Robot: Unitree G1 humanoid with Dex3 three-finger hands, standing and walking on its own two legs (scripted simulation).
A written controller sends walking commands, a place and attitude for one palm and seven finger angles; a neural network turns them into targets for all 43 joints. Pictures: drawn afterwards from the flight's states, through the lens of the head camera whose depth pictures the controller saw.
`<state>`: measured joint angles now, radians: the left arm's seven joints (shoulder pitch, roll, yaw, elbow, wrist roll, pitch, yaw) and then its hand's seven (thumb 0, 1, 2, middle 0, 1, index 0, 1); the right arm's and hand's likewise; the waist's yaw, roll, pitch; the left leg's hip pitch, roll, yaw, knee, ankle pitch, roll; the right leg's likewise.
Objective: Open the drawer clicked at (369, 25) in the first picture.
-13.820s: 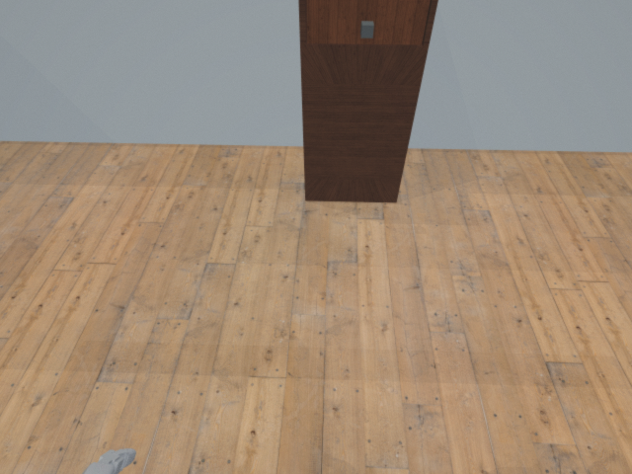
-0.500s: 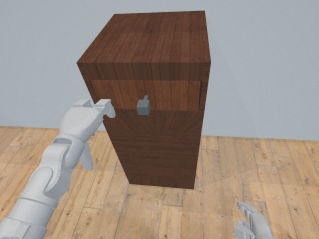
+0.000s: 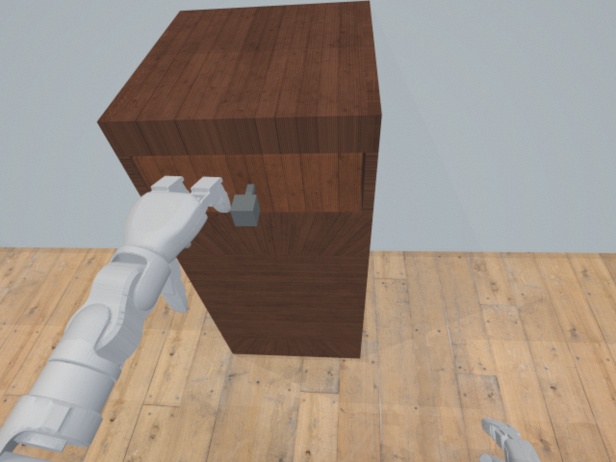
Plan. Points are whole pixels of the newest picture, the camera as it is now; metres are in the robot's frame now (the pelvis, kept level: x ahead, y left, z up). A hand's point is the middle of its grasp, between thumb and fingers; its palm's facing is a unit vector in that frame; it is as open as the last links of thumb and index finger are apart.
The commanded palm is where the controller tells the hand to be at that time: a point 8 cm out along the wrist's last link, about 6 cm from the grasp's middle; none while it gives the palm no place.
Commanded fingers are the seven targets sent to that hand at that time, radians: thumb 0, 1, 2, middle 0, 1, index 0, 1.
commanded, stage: move the hooked fingers above the handle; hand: left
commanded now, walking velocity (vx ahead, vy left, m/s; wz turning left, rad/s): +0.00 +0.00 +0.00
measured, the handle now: (247, 202) +0.51 +0.16 +0.02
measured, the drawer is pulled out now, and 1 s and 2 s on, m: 0.00 0.00 0.00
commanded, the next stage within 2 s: none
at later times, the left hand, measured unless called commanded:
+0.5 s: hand (220, 207) +0.42 +0.17 +0.10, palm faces +0.08 -0.08 -0.99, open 13.8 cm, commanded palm +0.40 +0.20 +0.15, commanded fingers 0.00 -0.50 0.30 -0.30 -1.20 -0.30 -1.20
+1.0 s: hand (256, 183) +0.48 +0.13 +0.10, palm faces +0.13 -0.06 -0.99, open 13.8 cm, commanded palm +0.44 +0.19 +0.15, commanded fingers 0.00 -0.50 0.30 -0.30 -1.20 -0.30 -1.20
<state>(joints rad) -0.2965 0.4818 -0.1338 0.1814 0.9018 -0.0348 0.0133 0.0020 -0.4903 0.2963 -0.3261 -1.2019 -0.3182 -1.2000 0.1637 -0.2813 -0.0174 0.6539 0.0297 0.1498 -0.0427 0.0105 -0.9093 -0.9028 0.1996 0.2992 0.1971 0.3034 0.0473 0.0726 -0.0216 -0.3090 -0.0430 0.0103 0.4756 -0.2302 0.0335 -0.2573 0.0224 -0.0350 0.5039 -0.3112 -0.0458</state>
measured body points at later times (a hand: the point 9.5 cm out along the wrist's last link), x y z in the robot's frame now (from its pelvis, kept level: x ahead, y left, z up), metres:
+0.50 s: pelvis +0.02 +0.00 -0.01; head +0.05 -0.03 +0.44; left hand +0.41 +0.17 +0.15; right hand +0.17 -0.24 -0.13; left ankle +0.01 +0.10 -0.74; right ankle -0.03 -0.09 -0.74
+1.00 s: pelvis +0.01 +0.00 -0.01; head +0.05 -0.02 +0.44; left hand +0.46 +0.13 +0.15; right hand +0.08 -0.26 -0.15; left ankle +0.01 +0.10 -0.74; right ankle -0.03 -0.09 -0.74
